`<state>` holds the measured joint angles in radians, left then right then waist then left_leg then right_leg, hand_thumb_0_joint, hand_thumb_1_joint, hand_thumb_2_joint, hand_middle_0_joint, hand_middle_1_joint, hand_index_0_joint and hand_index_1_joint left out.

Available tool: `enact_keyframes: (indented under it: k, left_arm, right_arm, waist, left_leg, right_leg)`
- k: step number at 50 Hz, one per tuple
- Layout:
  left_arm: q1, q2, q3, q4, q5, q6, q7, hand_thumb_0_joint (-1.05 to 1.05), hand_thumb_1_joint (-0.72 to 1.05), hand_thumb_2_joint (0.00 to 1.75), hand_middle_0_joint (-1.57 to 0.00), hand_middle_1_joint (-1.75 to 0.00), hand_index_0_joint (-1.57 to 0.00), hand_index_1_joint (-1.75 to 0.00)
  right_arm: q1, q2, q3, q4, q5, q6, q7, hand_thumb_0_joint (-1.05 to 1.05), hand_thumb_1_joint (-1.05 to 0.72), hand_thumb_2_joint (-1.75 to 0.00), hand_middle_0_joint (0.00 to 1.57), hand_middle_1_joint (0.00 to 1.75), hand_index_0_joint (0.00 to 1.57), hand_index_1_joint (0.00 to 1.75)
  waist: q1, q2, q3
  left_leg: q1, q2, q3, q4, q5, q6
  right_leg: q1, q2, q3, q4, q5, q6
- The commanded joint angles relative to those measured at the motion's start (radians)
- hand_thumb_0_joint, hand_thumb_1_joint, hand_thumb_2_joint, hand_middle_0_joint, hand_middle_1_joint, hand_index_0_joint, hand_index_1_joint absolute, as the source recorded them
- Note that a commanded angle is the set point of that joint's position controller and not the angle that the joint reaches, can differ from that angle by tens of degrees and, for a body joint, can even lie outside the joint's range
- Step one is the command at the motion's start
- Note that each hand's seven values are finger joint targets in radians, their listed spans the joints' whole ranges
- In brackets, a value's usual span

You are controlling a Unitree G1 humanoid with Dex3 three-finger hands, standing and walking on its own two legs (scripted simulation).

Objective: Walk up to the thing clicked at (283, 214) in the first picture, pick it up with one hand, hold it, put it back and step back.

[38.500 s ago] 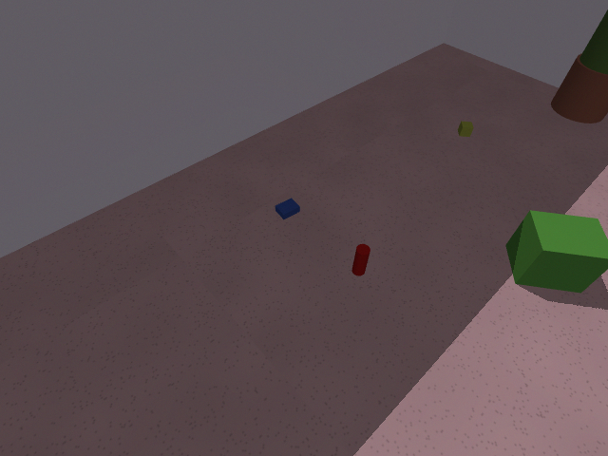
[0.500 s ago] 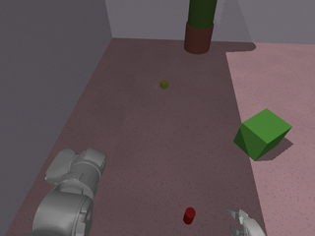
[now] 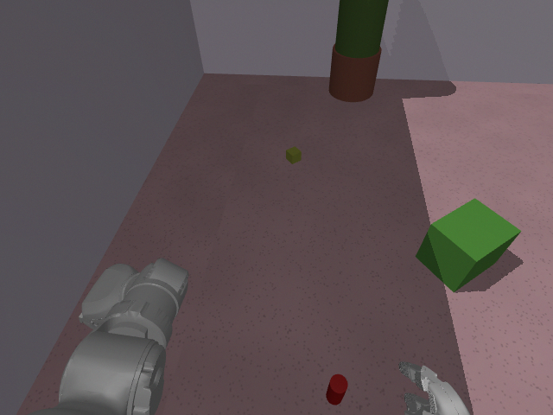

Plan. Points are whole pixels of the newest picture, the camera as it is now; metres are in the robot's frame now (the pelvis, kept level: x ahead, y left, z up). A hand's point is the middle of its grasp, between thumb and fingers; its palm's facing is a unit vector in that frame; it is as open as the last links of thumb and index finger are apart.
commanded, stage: crouch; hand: left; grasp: from above
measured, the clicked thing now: (136, 316) +0.31 +0.23 -0.05
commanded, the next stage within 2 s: none
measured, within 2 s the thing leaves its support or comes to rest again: neither
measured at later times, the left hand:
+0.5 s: hand (150, 337) +0.30 +0.22 -0.11, palm faces -0.20 -0.42 -0.88, open 10.0 cm
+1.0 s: hand (176, 362) +0.34 +0.26 -0.38, palm faces -0.01 -0.46 -0.89, open 9.7 cm
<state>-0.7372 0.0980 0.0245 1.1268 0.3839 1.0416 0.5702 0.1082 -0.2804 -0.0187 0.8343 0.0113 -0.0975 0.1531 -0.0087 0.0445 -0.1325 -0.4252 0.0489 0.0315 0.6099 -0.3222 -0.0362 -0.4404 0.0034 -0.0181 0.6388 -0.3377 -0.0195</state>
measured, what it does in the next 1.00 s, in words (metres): lowers itself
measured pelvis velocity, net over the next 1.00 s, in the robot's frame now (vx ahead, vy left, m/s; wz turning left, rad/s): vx -0.10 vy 0.02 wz -0.04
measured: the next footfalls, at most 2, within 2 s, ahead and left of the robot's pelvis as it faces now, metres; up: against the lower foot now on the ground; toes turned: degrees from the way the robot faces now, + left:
none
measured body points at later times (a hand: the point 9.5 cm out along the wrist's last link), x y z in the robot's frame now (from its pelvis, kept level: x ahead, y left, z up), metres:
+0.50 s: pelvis -0.03 +0.00 -0.04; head +0.05 +0.01 +0.41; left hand +0.31 +0.24 -0.06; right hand +0.09 -0.26 -0.16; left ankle -0.02 +0.14 -0.72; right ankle -0.01 -0.10 -0.72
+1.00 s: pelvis -0.10 +0.02 -0.26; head +0.11 +0.04 +0.14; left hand +0.35 +0.27 -0.33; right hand -0.05 -0.26 -0.38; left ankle -0.02 +0.14 -0.72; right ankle -0.02 -0.10 -0.72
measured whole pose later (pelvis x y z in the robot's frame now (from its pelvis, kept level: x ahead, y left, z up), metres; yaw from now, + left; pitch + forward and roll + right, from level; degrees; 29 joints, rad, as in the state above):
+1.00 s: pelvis -0.10 +0.02 -0.26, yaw -2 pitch +36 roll -3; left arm -1.16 0.43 0.34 1.55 0.46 0.56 0.82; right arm 0.09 -0.28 0.00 0.90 -0.14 -0.14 0.19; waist -0.19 0.00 -0.17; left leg -1.85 0.07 -0.05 1.82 -0.61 -0.02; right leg -1.83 0.01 -0.05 1.78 -0.59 -0.01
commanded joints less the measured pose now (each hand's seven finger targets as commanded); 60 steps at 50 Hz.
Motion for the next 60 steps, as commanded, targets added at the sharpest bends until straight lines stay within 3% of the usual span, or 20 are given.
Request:
enact_keyframes:
  k: [1,3,4,6,10,13,18,20,24,28,31,32,33,34,37,38,44,48,54,60]
  left_arm:
    - [-0.458,0.161,-0.021,-0.21,0.055,-0.031,0.058,0.0,0.35,0.82,-0.78,-0.71,-0.74,-0.75]
    - [-0.457,0.173,-0.025,-0.21,0.066,-0.035,0.067,0.0,0.43,0.9,-0.87,-0.66,-0.82,-0.73]
    - [-0.43,0.19,-0.019,-0.213,0.068,-0.031,0.072,0.0,0.43,0.86,-0.83,-0.66,-0.81,-0.68]
    - [-0.437,0.175,-0.023,-0.223,0.069,-0.033,0.072,0.0,0.42,0.85,-0.85,-0.65,-0.83,-0.68]
    - [-0.409,0.158,-0.023,-0.102,0.073,-0.042,0.076,0.0,0.43,0.87,-0.86,-0.66,-0.84,-0.69]
    - [-0.375,0.141,-0.002,-0.007,0.066,-0.067,0.078,0.0,0.42,0.9,-0.88,-0.63,-0.84,-0.68]
    - [-0.43,0.176,0.048,0.128,0.066,-0.13,0.124,0.0,0.42,0.87,-0.89,-0.59,-0.85,-0.64]
    - [-0.455,0.208,0.069,0.149,0.078,-0.167,0.153,0.0,0.39,0.88,-0.87,-0.59,-0.82,-0.65]
    - [-0.5,0.22,0.11,0.194,0.092,-0.233,0.196,0.0,0.4,0.85,-0.89,-0.59,-0.84,-0.64]
    - [-0.497,0.263,0.159,0.245,0.114,-0.292,0.255,0.0,0.39,0.81,-0.89,-0.57,-0.85,-0.62]
    - [-0.546,0.265,0.195,0.249,0.109,-0.336,0.286,0.0,0.44,0.82,-0.94,-0.57,-0.89,-0.62]
    - [-0.573,0.237,0.184,0.23,0.085,-0.356,0.29,0.0,0.47,0.84,-0.96,-0.58,-0.92,-0.63]
    - [-0.58,0.269,0.207,0.243,0.077,-0.374,0.295,0.0,0.5,0.84,-0.98,-0.58,-0.94,-0.63]
    - [-0.615,0.273,0.198,0.255,0.07,-0.393,0.301,0.0,0.51,0.82,-1.0,-0.57,-0.95,-0.62]
    - [-0.697,0.383,0.235,0.256,0.069,-0.451,0.324,0.0,0.53,0.77,-1.0,-0.55,-0.97,-0.59]
    - [-0.708,0.384,0.229,0.259,0.069,-0.464,0.326,0.0,0.53,0.76,-1.0,-0.54,-0.97,-0.58]
    - [-0.795,0.466,0.259,0.298,0.118,-0.5,0.316,0.0,0.62,0.76,-1.03,-0.59,-1.02,-0.61]
    - [-0.834,0.519,0.293,0.311,0.107,-0.493,0.287,0.0,0.66,0.8,-1.09,-0.56,-1.06,-0.6]
    - [-0.941,0.559,0.289,0.302,0.127,-0.486,0.241,0.0,0.67,0.79,-1.12,-0.5,-1.08,-0.55]
    - [-0.95,0.617,0.291,0.322,0.166,-0.485,0.208,0.0,0.65,0.74,-1.08,-0.47,-1.04,-0.51]
  right_arm:
    - [-0.087,-0.128,-0.036,-0.123,0.012,-0.037,0.0,0.0,-0.9,-0.9,0.2,0.3,0.2,0.3]
    - [-0.077,-0.143,-0.045,-0.118,0.008,-0.033,-0.003,0.0,-0.9,-0.91,0.2,0.3,0.2,0.3]
    - [-0.083,-0.139,-0.045,-0.124,0.011,-0.031,-0.003,0.0,-0.87,-0.89,0.2,0.3,0.2,0.3]
    - [-0.097,-0.143,-0.048,-0.136,0.008,-0.03,-0.008,0.0,-0.87,-0.89,0.2,0.3,0.2,0.3]
    - [-0.071,-0.139,-0.043,-0.099,0.006,-0.032,-0.01,0.0,-0.87,-0.89,0.2,0.3,0.2,0.3]
    - [-0.044,-0.134,-0.049,-0.076,-0.001,-0.042,-0.013,0.0,-0.87,-0.89,0.2,0.3,0.2,0.3]
    - [-0.003,-0.126,-0.052,-0.031,-0.019,-0.066,-0.009,0.0,-0.87,-0.89,0.2,0.3,0.2,0.3]
    - [0.01,-0.127,-0.053,-0.018,-0.03,-0.077,-0.007,0.0,-0.88,-0.89,0.2,0.3,0.2,0.3]
    - [0.029,-0.127,-0.055,-0.008,-0.054,-0.08,0.013,0.0,-0.88,-0.89,0.2,0.3,0.2,0.3]
    - [0.054,-0.132,-0.056,-0.025,-0.068,-0.064,0.023,0.0,-0.88,-0.9,0.2,0.3,0.2,0.3]
    - [0.053,-0.141,-0.059,-0.023,-0.088,-0.06,0.027,0.0,-0.88,-0.89,0.2,0.3,0.2,0.3]
    - [0.053,-0.147,-0.062,-0.034,-0.096,-0.063,0.029,0.0,-0.89,-0.89,0.2,0.3,0.2,0.3]
    - [0.058,-0.159,-0.062,-0.026,-0.105,-0.061,0.029,0.0,-0.89,-0.89,0.2,0.3,0.2,0.3]
    - [0.067,-0.167,-0.059,-0.018,-0.109,-0.062,0.028,0.0,-0.89,-0.9,0.2,0.3,0.2,0.3]
    - [0.087,-0.196,-0.055,0.0,-0.13,-0.061,0.023,0.0,-0.89,-0.9,0.2,0.3,0.2,0.3]
    - [0.092,-0.2,-0.055,0.002,-0.134,-0.058,0.021,0.0,-0.89,-0.9,0.2,0.3,0.2,0.3]
    - [0.153,-0.224,-0.046,0.049,-0.149,-0.054,0.017,0.0,-0.89,-0.9,0.2,0.3,0.2,0.3]
    - [0.171,-0.221,-0.046,0.058,-0.15,-0.049,0.032,0.0,-0.89,-0.9,0.2,0.3,0.2,0.3]
    - [0.199,-0.23,-0.052,0.064,-0.138,-0.039,0.059,0.0,-0.89,-0.9,0.2,0.3,0.2,0.3]
    - [0.223,-0.235,-0.053,0.068,-0.121,-0.034,0.084,0.0,-0.89,-0.9,0.2,0.3,0.2,0.3]
  waist:
    - [-0.027,-0.085,-0.331]
    - [-0.028,-0.081,-0.322]
    - [-0.007,-0.081,-0.316]
    - [-0.021,-0.076,-0.35]
    - [-0.035,-0.112,-0.285]
    - [-0.044,-0.136,-0.274]
    - [-0.068,-0.113,-0.228]
    - [-0.072,-0.086,-0.263]
    - [-0.076,-0.081,-0.388]
    - [-0.066,-0.032,-0.453]
    - [-0.093,-0.009,-0.533]
    - [-0.111,-0.011,-0.554]
    - [-0.118,0.001,-0.575]
    - [-0.131,-0.001,-0.584]
    - [-0.149,0.029,-0.63]
    - [-0.157,0.036,-0.636]
    - [-0.193,0.112,-0.684]
    - [-0.195,0.154,-0.737]
    - [-0.216,0.229,-0.788]
    - [-0.243,0.204,-0.799]
  left_leg:
    - [0.12,-0.051,0.025,-0.023,0.32,0.038]
    - [0.118,-0.052,0.025,-0.024,0.285,0.04]
    - [0.104,-0.056,0.026,-0.025,0.267,0.04]
    - [0.117,-0.053,0.029,-0.018,0.278,0.038]
    - [0.06,-0.042,0.027,-0.014,0.224,0.039]
    - [0.003,-0.037,0.035,0.021,0.21,0.038]
    - [-0.142,-0.032,0.034,0.11,0.132,0.031]
    - [-0.199,-0.033,0.037,0.182,0.128,0.022]
    - [-0.34,-0.043,0.023,0.34,0.183,0.007]
    - [-0.45,-0.046,0.015,0.449,0.158,-0.01]
    - [-0.512,-0.04,-0.005,0.539,0.137,-0.017]
    - [-0.533,-0.037,-0.012,0.581,0.114,-0.017]
    - [-0.566,-0.034,-0.018,0.625,0.097,-0.016]
    - [-0.607,-0.033,-0.024,0.67,0.069,-0.014]
    - [-0.7,-0.028,-0.032,0.788,0.031,-0.012]
    - [-0.722,-0.028,-0.031,0.819,0.006,-0.013]
    - [-0.88,-0.024,-0.042,0.966,-0.088,-0.02]
    - [-0.936,-0.017,-0.051,1.057,-0.12,-0.018]
    - [-1.014,-0.014,-0.064,1.165,-0.175,-0.011]
    - [-1.128,-0.022,-0.055,1.264,-0.201,0.012]
  right_leg:
    - [0.191,0.019,0.008,-0.046,0.504,0.029]
    - [0.172,0.022,0.009,-0.059,0.439,0.027]
    - [0.179,0.02,0.007,-0.063,0.408,0.025]
    - [0.178,0.022,0.014,-0.06,0.431,0.028]
    - [0.133,0.022,0.019,-0.069,0.352,0.025]
    - [0.092,0.016,0.034,-0.053,0.37,0.028]
    - [-0.064,0.019,0.046,0.025,0.237,0.015]
    - [-0.122,0.02,0.055,0.089,0.222,0.013]
    - [-0.208,0.023,0.055,0.276,0.376,0.021]
    - [-0.322,0.035,0.049,0.38,0.301,0.005]
    - [-0.451,0.049,0.022,0.464,0.222,-0.004]
    - [-0.515,0.05,0.011,0.501,0.181,-0.006]
    - [-0.571,0.051,0.007,0.538,0.152,-0.008]
    - [-0.629,0.053,0.0,0.571,0.11,-0.008]
    - [-0.769,0.048,-0.006,0.673,0.043,-0.007]
    - [-0.811,0.046,-0.006,0.698,0.009,-0.008]
    - [-0.994,0.039,-0.028,0.834,-0.086,-0.004]
    - [-1.092,0.029,-0.042,0.928,-0.105,-0.004]
    - [-1.241,0.025,-0.062,1.053,-0.14,-0.009]
    - [-1.287,0.025,-0.062,1.119,-0.171,0.0]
